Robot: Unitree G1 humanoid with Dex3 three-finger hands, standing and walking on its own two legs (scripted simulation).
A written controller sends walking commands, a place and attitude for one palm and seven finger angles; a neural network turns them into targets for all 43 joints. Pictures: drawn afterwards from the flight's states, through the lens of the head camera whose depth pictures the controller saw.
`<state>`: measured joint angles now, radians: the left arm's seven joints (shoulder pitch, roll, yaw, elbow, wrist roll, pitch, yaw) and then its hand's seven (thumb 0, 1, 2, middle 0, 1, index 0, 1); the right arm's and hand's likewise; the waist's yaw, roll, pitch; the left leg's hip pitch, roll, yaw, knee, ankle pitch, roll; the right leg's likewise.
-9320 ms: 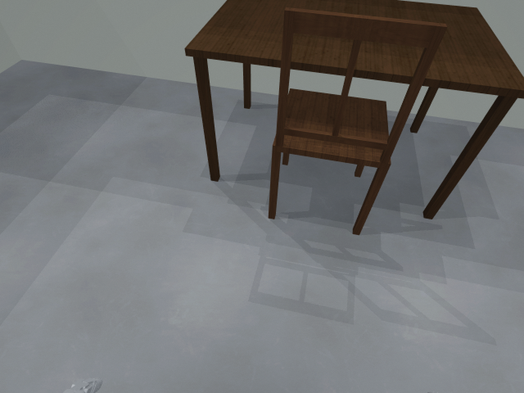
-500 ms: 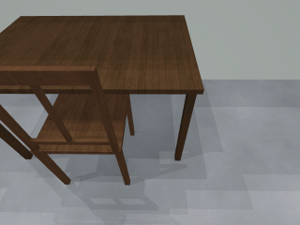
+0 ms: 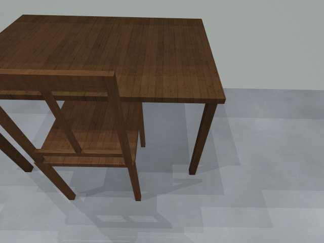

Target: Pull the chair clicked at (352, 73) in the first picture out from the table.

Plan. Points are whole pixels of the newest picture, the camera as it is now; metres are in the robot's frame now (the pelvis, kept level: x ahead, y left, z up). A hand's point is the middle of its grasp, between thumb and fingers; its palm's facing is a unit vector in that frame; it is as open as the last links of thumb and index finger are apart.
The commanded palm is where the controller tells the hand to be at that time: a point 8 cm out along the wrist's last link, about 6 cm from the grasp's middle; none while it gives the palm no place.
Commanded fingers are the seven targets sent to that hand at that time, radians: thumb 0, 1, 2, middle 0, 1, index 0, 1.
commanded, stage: look again from close up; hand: left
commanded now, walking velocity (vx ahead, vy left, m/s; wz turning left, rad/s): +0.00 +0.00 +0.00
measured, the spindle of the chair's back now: (64, 125) +0.48 +0.38 -0.06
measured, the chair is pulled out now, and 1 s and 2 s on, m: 0.00 0.00 0.00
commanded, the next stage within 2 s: shuffle to correct the standing spot in 0.18 s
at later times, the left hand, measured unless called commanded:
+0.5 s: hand out of the picture +0.01 +0.16 -0.18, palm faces +0.02 -0.99 -0.17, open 7.4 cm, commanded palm none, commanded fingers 0.00 0.90 0.90 -0.20 -0.30 -0.20 -0.30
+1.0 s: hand out of the picture +0.08 +0.17 -0.18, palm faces +0.03 -0.97 -0.26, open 7.4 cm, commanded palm none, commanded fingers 0.00 0.90 0.90 -0.20 -0.30 -0.20 -0.30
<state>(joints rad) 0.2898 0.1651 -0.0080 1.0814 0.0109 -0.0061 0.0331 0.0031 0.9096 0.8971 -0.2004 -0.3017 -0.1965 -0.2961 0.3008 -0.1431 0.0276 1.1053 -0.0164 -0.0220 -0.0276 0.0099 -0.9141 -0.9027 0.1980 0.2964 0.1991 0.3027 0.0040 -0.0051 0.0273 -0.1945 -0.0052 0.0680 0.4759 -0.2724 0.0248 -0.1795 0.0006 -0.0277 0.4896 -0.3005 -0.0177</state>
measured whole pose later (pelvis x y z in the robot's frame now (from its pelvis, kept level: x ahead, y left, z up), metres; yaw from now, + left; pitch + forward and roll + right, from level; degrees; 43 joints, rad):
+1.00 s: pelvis +0.06 -0.02 -0.01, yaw -1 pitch +2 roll +0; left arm 0.27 0.17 0.02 1.02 0.02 -0.04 0.07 0.00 0.91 0.90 -0.20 -0.30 -0.20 -0.30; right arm 0.18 -0.19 -0.02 1.02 -0.01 0.00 -0.04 0.01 -0.91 -0.90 0.20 0.30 0.20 0.30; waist 0.01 0.01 0.04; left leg -0.25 0.03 0.07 0.61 -0.36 0.01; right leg -0.15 0.04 -0.03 0.50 -0.37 -0.04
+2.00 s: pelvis +0.02 +0.01 +0.00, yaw -1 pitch -1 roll +0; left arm 0.25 0.21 -0.02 1.10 0.01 -0.01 0.02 0.00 0.91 0.90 -0.20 -0.30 -0.20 -0.30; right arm 0.19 -0.22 0.02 1.11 -0.01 -0.03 -0.02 0.01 -0.91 -0.90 0.20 0.30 0.20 0.30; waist 0.01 -0.02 0.03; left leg -0.20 -0.04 0.07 0.43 -0.22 0.06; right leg -0.13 0.00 0.00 0.43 -0.29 -0.01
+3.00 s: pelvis -0.03 -0.03 -0.11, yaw +1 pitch +14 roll -1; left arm 0.41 0.19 0.21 0.15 -0.32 -0.47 -0.35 0.01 0.56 0.75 -0.17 -0.25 -0.17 -0.24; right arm 0.14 -0.26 -0.05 0.50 0.02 -0.25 -0.05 0.01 -0.91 -0.90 0.20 0.30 0.20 0.30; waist 0.05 -0.01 -0.15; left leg -0.98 0.02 -0.01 1.23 -0.49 0.00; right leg -0.88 0.04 -0.11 1.23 -0.60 -0.08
